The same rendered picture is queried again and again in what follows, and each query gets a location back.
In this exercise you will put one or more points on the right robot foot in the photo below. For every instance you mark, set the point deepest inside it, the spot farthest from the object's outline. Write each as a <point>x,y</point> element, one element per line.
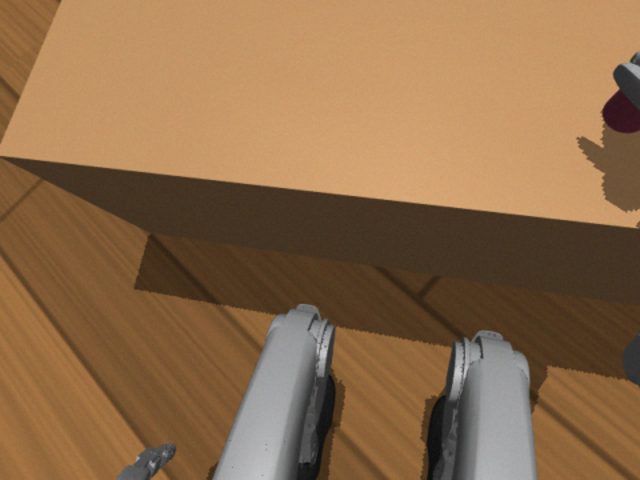
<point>434,439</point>

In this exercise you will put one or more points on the right robot hand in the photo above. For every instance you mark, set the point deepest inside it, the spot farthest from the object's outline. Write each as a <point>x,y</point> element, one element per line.
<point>627,77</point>

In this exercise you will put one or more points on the left robot hand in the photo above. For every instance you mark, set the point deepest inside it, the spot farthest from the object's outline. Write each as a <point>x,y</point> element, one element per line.
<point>148,463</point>

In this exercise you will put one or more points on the can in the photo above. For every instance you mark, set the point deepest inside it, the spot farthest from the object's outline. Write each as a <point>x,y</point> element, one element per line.
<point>621,115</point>

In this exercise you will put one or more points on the left robot foot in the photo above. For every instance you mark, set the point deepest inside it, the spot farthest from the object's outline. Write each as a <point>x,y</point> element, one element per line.
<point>310,471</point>

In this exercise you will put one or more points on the right robot arm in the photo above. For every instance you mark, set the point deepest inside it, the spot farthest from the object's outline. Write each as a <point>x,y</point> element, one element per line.
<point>631,360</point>

